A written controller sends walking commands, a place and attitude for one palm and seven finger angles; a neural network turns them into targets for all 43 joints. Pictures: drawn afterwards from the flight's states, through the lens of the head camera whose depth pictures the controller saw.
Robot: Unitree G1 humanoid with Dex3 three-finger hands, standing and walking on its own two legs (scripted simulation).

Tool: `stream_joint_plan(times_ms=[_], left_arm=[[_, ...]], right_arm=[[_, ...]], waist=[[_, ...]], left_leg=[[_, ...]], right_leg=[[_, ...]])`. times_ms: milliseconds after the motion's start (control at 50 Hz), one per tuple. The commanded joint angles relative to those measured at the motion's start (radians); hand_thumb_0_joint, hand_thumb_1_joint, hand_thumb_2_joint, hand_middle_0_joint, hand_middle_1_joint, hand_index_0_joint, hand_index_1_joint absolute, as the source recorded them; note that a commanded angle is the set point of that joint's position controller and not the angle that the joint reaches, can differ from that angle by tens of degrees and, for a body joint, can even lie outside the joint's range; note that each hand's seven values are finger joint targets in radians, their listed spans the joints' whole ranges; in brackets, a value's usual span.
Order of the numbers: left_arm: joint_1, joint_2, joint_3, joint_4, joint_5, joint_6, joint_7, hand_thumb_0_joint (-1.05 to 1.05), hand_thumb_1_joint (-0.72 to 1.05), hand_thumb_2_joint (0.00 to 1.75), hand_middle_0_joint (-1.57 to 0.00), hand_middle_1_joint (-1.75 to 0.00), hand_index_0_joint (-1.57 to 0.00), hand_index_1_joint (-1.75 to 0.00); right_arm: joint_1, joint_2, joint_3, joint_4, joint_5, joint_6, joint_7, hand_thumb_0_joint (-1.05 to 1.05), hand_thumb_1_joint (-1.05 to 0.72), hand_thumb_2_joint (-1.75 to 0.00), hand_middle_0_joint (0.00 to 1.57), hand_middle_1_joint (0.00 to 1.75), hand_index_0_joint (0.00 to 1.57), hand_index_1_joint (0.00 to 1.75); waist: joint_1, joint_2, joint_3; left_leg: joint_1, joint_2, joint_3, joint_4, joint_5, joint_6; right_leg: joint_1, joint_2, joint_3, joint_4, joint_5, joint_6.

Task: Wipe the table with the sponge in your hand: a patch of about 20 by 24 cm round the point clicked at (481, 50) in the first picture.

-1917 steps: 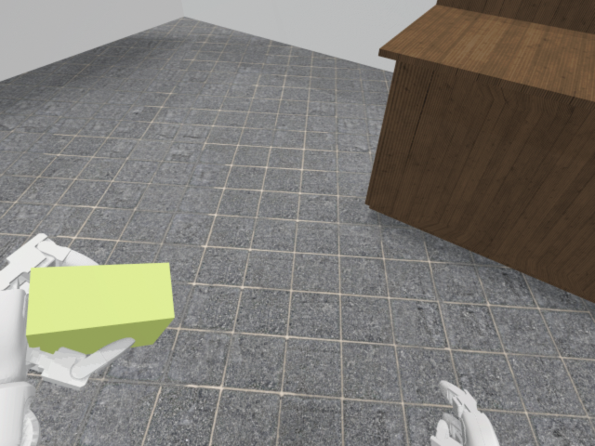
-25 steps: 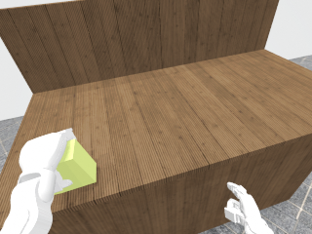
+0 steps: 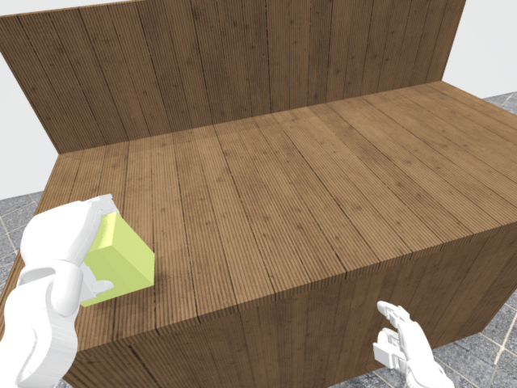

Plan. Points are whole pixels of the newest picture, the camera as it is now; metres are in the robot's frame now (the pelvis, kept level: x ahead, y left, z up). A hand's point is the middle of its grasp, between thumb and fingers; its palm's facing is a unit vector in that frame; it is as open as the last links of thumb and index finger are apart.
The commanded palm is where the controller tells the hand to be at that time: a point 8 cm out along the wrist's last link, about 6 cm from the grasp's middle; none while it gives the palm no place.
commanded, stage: lift the sponge slowly off the table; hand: left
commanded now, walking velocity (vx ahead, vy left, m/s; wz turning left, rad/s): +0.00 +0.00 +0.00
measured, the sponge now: (106, 267) +0.22 +0.28 +0.11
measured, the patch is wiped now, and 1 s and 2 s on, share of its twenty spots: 0.95 0.95 0.95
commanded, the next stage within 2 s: bring the sponge back beside the body in 0.98 s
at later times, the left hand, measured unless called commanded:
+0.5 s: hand (82, 228) +0.22 +0.28 +0.20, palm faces +0.31 -0.16 -0.94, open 10.1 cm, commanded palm +0.18 +0.28 +0.27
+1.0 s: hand (75, 203) +0.23 +0.28 +0.23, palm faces +0.40 -0.17 -0.90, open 10.1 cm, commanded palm +0.18 +0.28 +0.29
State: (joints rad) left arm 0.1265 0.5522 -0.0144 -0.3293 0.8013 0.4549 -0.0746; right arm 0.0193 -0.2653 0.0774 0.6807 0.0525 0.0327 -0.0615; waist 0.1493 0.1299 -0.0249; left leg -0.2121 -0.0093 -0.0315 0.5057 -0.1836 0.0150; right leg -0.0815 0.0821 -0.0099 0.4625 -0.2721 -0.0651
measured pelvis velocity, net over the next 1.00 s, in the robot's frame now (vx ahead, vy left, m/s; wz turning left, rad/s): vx -0.02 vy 0.01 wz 0.00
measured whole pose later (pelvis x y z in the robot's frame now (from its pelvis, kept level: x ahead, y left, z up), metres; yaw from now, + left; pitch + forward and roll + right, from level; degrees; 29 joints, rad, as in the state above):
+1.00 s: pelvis -0.02 +0.01 +0.00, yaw +0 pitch -6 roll -1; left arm -0.07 0.59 0.01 -0.41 0.71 0.54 -0.10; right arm 0.01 -0.27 0.09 0.65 0.09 0.05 -0.09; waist 0.15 0.13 -0.03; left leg -0.23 -0.02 -0.02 0.49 -0.15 0.03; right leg -0.12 0.07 0.00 0.48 -0.25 -0.05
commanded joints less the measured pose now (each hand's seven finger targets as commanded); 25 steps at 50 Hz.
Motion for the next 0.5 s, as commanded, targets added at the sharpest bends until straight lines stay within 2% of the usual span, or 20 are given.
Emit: stream_joint_plan(times_ms=[0, 40, 60, 100, 120, 140, 160, 200, 220, 240, 260, 280, 320, 340, 360, 380, 400, 440, 460, 480], left_arm=[[-0.302, 0.229, 0.161, -0.186, 0.036, -0.023, 0.044, 0.0, 0.1, 1.3, -1.2, -1.6, -1.2, -1.6], [-0.342, 0.266, 0.182, -0.251, 0.034, -0.025, 0.042, 0.0, 0.1, 1.3, -1.2, -1.6, -1.2, -1.6], [-0.357, 0.24, 0.161, -0.243, 0.034, -0.025, 0.043, 0.0, 0.1, 1.3, -1.2, -1.6, -1.2, -1.6], [-0.294, 0.231, 0.173, -0.21, 0.027, -0.021, 0.042, 0.0, 0.1, 1.3, -1.2, -1.6, -1.2, -1.6], [-0.29, 0.24, 0.181, -0.244, 0.019, -0.022, 0.041, 0.0, 0.1, 1.3, -1.2, -1.6, -1.2, -1.6], [-0.317, 0.283, 0.212, -0.265, 0.02, -0.018, 0.039, 0.0, 0.1, 1.3, -1.2, -1.6, -1.2, -1.6], [-0.328, 0.252, 0.189, -0.256, 0.017, -0.014, 0.04, 0.0, 0.1, 1.3, -1.2, -1.6, -1.2, -1.6], [-0.287, 0.252, 0.205, -0.219, 0.008, -0.009, 0.042, 0.0, 0.1, 1.3, -1.2, -1.6, -1.2, -1.6], [-0.307, 0.243, 0.191, -0.242, 0.004, -0.01, 0.04, 0.0, 0.1, 1.3, -1.2, -1.6, -1.2, -1.6], [-0.337, 0.281, 0.216, -0.288, 0.004, -0.008, 0.04, 0.0, 0.1, 1.3, -1.2, -1.6, -1.2, -1.6], [-0.33, 0.249, 0.196, -0.272, -0.002, -0.003, 0.04, 0.0, 0.1, 1.3, -1.2, -1.6, -1.2, -1.6], [-0.317, 0.252, 0.201, -0.236, -0.001, 0.0, 0.042, 0.0, 0.1, 1.3, -1.2, -1.6, -1.2, -1.6], [-0.318, 0.229, 0.181, -0.282, -0.014, -0.001, 0.039, 0.0, 0.1, 1.3, -1.2, -1.6, -1.2, -1.6], [-0.34, 0.279, 0.214, -0.313, -0.01, 0.003, 0.04, 0.0, 0.1, 1.3, -1.2, -1.6, -1.2, -1.6], [-0.365, 0.222, 0.165, -0.292, -0.015, 0.008, 0.038, 0.0, 0.1, 1.3, -1.2, -1.6, -1.2, -1.6], [-0.369, 0.229, 0.171, -0.255, -0.013, 0.01, 0.041, 0.0, 0.1, 1.3, -1.2, -1.6, -1.2, -1.6], [-0.368, 0.229, 0.17, -0.241, -0.013, 0.011, 0.039, 0.0, 0.1, 1.3, -1.2, -1.6, -1.2, -1.6], [-0.422, 0.291, 0.207, -0.299, -0.012, 0.013, 0.041, 0.0, 0.1, 1.3, -1.2, -1.6, -1.2, -1.6], [-0.451, 0.263, 0.185, -0.285, -0.012, 0.017, 0.042, 0.0, 0.1, 1.3, -1.2, -1.6, -1.2, -1.6], [-0.429, 0.271, 0.197, -0.234, -0.011, 0.022, 0.045, 0.0, 0.1, 1.3, -1.2, -1.6, -1.2, -1.6]], right_arm=[[-0.296, -0.082, -0.042, -0.207, 0.002, -0.076, -0.014, 0.0, -0.9, -0.9, 0.2, 0.3, 0.2, 0.3], [-0.312, -0.081, -0.042, -0.218, 0.007, -0.083, -0.013, 0.0, -0.9, -0.9, 0.2, 0.3, 0.2, 0.3], [-0.31, -0.075, -0.039, -0.219, 0.004, -0.085, -0.015, 0.0, -0.9, -0.9, 0.2, 0.3, 0.2, 0.3], [-0.298, -0.08, -0.043, -0.21, 0.003, -0.078, -0.01, 0.0, -0.9, -0.9, 0.2, 0.3, 0.2, 0.3], [-0.306, -0.079, -0.043, -0.216, 0.004, -0.073, -0.008, 0.0, -0.9, -0.9, 0.2, 0.3, 0.2, 0.3], [-0.312, -0.083, -0.043, -0.223, 0.008, -0.079, -0.01, 0.0, -0.9, -0.9, 0.2, 0.3, 0.2, 0.3], [-0.31, -0.074, -0.037, -0.226, 0.006, -0.076, -0.011, 0.0, -0.9, -0.9, 0.2, 0.3, 0.2, 0.3], [-0.299, -0.082, -0.041, -0.216, 0.007, -0.068, -0.011, 0.0, -0.9, -0.9, 0.2, 0.3, 0.2, 0.3], [-0.308, -0.079, -0.039, -0.221, 0.009, -0.063, -0.01, 0.0, -0.9, -0.9, 0.2, 0.3, 0.2, 0.3], [-0.315, -0.081, -0.04, -0.229, 0.013, -0.071, -0.011, 0.0, -0.9, -0.9, 0.2, 0.3, 0.2, 0.3], [-0.316, -0.073, -0.036, -0.238, 0.011, -0.072, -0.013, 0.0, -0.9, -0.9, 0.2, 0.3, 0.2, 0.3], [-0.303, -0.077, -0.037, -0.222, 0.013, -0.069, -0.012, 0.0, -0.9, -0.9, 0.2, 0.3, 0.2, 0.3], [-0.315, -0.076, -0.04, -0.235, 0.014, -0.064, -0.013, 0.0, -0.9, -0.9, 0.2, 0.3, 0.2, 0.3], [-0.317, -0.08, -0.04, -0.235, 0.018, -0.072, -0.015, 0.0, -0.9, -0.9, 0.2, 0.3, 0.2, 0.3], [-0.32, -0.068, -0.031, -0.245, 0.017, -0.072, -0.017, 0.0, -0.9, -0.9, 0.2, 0.3, 0.2, 0.3], [-0.308, -0.074, -0.036, -0.228, 0.018, -0.073, -0.02, 0.0, -0.9, -0.9, 0.2, 0.3, 0.2, 0.3], [-0.306, -0.078, -0.037, -0.227, 0.016, -0.069, -0.022, 0.0, -0.9, -0.9, 0.2, 0.3, 0.2, 0.3], [-0.317, -0.082, -0.036, -0.237, 0.02, -0.074, -0.025, 0.0, -0.9, -0.9, 0.2, 0.3, 0.2, 0.3], [-0.319, -0.072, -0.03, -0.245, 0.019, -0.076, -0.028, 0.0, -0.9, -0.9, 0.2, 0.3, 0.2, 0.3], [-0.307, -0.076, -0.034, -0.229, 0.019, -0.074, -0.029, 0.0, -0.9, -0.9, 0.2, 0.3, 0.2, 0.3]], waist=[[0.0, -0.027, -0.12], [0.002, 0.005, -0.139], [0.004, 0.002, -0.154], [0.008, -0.052, -0.149], [0.009, -0.053, -0.158], [0.007, -0.034, -0.149], [0.01, -0.036, -0.16], [0.012, -0.06, -0.146], [0.007, -0.048, -0.143], [0.008, -0.006, -0.149], [0.015, -0.031, -0.154], [0.005, -0.057, -0.142], [0.01, -0.045, -0.151], [0.007, -0.016, -0.149], [0.008, -0.031, -0.147], [-0.002, -0.048, -0.122], [0.002, -0.065, -0.127], [0.004, -0.024, -0.138], [0.009, -0.021, -0.161], [0.004, -0.045, -0.142]], left_leg=[[0.129, -0.034, -0.058, -0.051, 0.088, 0.022], [0.138, -0.03, -0.07, -0.064, 0.077, 0.02], [0.137, -0.034, -0.065, -0.057, 0.086, 0.02], [0.128, -0.03, -0.066, -0.061, 0.103, 0.018], [0.131, -0.031, -0.064, -0.059, 0.109, 0.02], [0.131, -0.026, -0.07, -0.065, 0.09, 0.018], [0.124, -0.028, -0.067, -0.065, 0.085, 0.017], [0.119, -0.026, -0.064, -0.065, 0.09, 0.016], [0.121, -0.027, -0.062, -0.063, 0.089, 0.016], [0.124, -0.021, -0.071, -0.075, 0.068, 0.014], [0.118, -0.027, -0.068, -0.066, 0.073, 0.014], [0.119, -0.024, -0.067, -0.067, 0.078, 0.012], [0.126, -0.024, -0.064, -0.064, 0.086, 0.015], [0.128, -0.02, -0.073, -0.074, 0.062, 0.014], [0.12, -0.024, -0.069, -0.074, 0.054, 0.012], [0.122, -0.021, -0.069, -0.073, 0.047, 0.012], [0.122, -0.02, -0.07, -0.077, 0.038, 0.012], [0.123, -0.019, -0.076, -0.084, 0.023, 0.011], [0.121, -0.024, -0.075, -0.08, 0.032, 0.01], [0.121, -0.022, -0.074, -0.08, 0.036, 0.008]], right_leg=[[-0.122, -0.042, 0.137, -0.134, 0.08, -0.025], [-0.111, -0.039, 0.159, -0.127, 0.067, -0.033], [-0.107, -0.042, 0.143, -0.124, 0.075, -0.032], [-0.1, -0.039, 0.129, -0.12, 0.1, -0.028], [-0.098, -0.042, 0.131, -0.119, 0.113, -0.024], [-0.103, -0.039, 0.157, -0.12, 0.091, -0.032], [-0.101, -0.043, 0.133, -0.117, 0.078, -0.028], [-0.107, -0.04, 0.127, -0.121, 0.084, -0.025], [-0.114, -0.043, 0.125, -0.12, 0.087, -0.023], [-0.108, -0.039, 0.151, -0.117, 0.07, -0.033], [-0.108, -0.044, 0.135, -0.116, 0.067, -0.03], [-0.119, -0.04, 0.131, -0.122, 0.064, -0.025], [-0.115, -0.045, 0.125, -0.117, 0.085, -0.023], [-0.119, -0.038, 0.147, -0.118, 0.058, -0.03], [-0.123, -0.044, 0.121, -0.118, 0.044, -0.026], [-0.146, -0.04, 0.128, -0.128, 0.032, -0.023], [-0.142, -0.042, 0.122, -0.128, 0.028, -0.024], [-0.132, -0.04, 0.151, -0.123, 0.02, -0.031], [-0.123, -0.045, 0.133, -0.119, 0.022, -0.03], [-0.135, -0.04, 0.133, -0.124, 0.02, -0.027]])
